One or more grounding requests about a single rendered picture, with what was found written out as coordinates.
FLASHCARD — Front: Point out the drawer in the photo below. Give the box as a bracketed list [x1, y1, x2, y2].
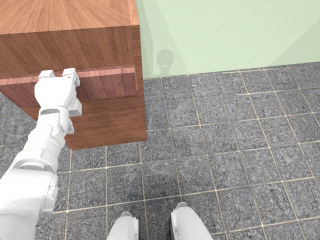
[0, 65, 138, 108]

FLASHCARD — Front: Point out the right robot thigh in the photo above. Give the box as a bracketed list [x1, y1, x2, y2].
[171, 206, 213, 240]

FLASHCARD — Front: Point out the robot left forearm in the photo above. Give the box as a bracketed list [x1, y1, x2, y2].
[0, 105, 69, 189]

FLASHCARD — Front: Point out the robot left hand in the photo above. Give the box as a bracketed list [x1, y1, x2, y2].
[34, 68, 80, 134]

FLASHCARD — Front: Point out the handle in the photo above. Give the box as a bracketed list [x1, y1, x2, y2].
[67, 90, 82, 117]

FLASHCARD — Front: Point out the left robot upper arm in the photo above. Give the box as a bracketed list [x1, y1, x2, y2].
[0, 168, 59, 240]

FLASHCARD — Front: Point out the left robot shin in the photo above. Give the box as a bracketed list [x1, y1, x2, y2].
[121, 212, 132, 217]

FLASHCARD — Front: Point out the cabinet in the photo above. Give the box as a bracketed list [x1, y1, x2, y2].
[0, 0, 147, 150]

